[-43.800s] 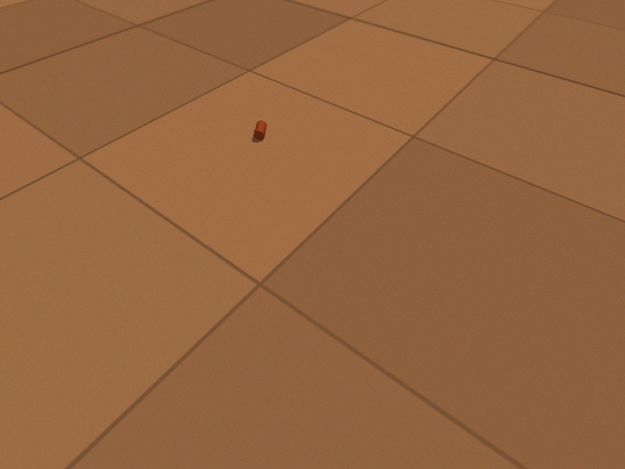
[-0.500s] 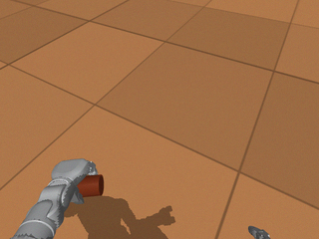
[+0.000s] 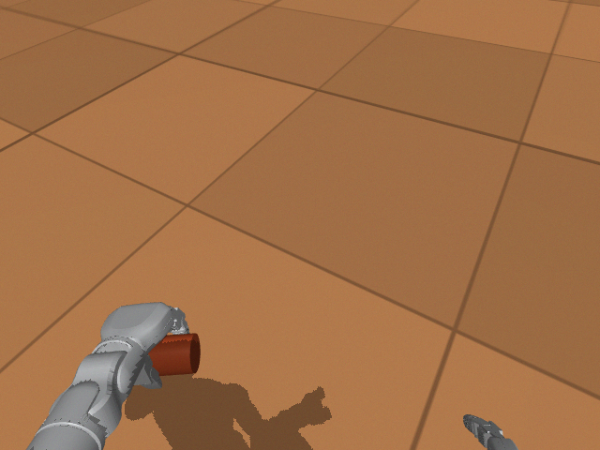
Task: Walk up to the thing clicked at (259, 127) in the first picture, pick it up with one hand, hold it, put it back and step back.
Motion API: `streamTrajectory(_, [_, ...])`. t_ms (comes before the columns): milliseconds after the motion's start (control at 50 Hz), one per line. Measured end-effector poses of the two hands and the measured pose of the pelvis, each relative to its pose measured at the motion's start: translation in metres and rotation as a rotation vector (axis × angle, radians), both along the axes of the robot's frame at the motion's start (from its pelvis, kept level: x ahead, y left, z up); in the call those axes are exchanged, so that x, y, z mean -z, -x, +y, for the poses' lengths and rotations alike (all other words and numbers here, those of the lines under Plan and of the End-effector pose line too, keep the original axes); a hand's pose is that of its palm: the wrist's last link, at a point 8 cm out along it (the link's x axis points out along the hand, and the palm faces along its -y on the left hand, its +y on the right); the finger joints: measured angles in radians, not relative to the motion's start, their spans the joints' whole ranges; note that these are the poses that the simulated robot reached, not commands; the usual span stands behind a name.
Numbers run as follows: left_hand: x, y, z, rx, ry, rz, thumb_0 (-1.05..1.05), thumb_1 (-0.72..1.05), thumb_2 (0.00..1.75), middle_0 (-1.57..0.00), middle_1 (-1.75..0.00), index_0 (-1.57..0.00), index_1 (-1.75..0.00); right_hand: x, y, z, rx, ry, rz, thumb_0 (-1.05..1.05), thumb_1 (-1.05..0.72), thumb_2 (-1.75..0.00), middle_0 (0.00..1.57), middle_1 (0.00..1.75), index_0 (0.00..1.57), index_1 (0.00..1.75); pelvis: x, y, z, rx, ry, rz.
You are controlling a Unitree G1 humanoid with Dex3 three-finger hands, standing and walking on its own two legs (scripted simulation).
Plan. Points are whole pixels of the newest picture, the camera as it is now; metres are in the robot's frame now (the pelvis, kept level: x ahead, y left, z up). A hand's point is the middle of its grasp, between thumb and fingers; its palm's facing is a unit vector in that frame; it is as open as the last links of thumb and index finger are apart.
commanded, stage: hold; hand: left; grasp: from above
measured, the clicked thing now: (159, 355) +0.30 +0.22 -0.07
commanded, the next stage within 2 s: crouch in 0.96 s
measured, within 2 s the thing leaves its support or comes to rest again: neither
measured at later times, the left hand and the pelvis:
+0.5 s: hand (146, 354) +0.28 +0.22 -0.03, palm faces -0.45 -0.06 -0.89, open 8.6 cm; pelvis +0.00 +0.00 +0.01, yaw +0 degrees
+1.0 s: hand (149, 344) +0.30 +0.22 -0.03, palm faces -0.45 -0.06 -0.89, open 8.6 cm; pelvis +0.01 +0.00 +0.01, yaw +0 degrees
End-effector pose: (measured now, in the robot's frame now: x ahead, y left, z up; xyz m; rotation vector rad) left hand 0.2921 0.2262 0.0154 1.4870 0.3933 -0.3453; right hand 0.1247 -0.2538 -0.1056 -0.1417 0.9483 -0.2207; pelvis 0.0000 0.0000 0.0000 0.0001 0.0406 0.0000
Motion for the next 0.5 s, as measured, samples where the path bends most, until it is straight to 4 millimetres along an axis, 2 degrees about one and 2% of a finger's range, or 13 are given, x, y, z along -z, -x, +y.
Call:
streamTrajectory(260, [-0.010,0.005,-0.002,-0.001,0.003,-0.020,-0.01,0.21,0.27,-0.87,-0.32,-0.88,-0.31,-0.003,-0.002,0.002,-0.014,-0.005,-0.016,0.01,-0.90,-0.90,0.20,0.30,0.20,0.30,-0.003,0.005,-0.002,0.000,-0.002,-0.020])
streamTrajectory(500, [-0.014,0.004,-0.001,0.002,0.005,-0.010,-0.01,0.22,0.27,-0.86,-0.33,-0.87,-0.31,-0.007,-0.012,0.006,-0.024,-0.008,-0.033,0.01,-0.91,-0.90,0.20,0.30,0.20,0.30,-0.005,0.003,-0.001,0.001,-0.003,-0.025])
